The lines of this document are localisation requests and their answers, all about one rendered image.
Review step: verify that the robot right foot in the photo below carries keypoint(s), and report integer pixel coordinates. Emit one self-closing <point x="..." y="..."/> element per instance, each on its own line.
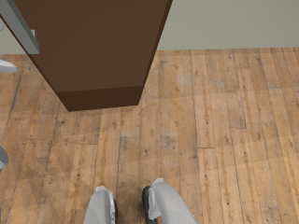
<point x="146" y="205"/>

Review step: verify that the robot left upper arm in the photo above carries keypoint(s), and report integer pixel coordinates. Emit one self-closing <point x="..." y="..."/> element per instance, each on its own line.
<point x="3" y="163"/>

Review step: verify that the right robot shin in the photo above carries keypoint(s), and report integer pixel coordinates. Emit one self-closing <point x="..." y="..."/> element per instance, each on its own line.
<point x="153" y="213"/>

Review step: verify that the handle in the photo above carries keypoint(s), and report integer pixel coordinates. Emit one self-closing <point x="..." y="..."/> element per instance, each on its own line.
<point x="19" y="27"/>

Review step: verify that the left robot hand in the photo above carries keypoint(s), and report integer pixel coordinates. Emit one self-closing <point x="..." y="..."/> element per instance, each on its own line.
<point x="6" y="67"/>

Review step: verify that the cupboard door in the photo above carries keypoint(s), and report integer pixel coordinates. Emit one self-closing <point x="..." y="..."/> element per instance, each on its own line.
<point x="93" y="44"/>

